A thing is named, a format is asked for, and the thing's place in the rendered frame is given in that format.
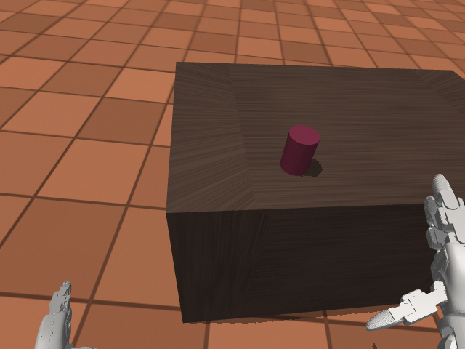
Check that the right robot hand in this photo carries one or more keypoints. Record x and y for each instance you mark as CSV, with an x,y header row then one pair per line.
x,y
446,233

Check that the left robot hand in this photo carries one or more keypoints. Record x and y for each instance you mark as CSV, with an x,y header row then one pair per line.
x,y
54,331

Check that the right robot arm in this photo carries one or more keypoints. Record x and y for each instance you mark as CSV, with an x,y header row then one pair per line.
x,y
452,329

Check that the can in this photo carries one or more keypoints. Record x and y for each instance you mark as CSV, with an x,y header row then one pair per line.
x,y
300,147

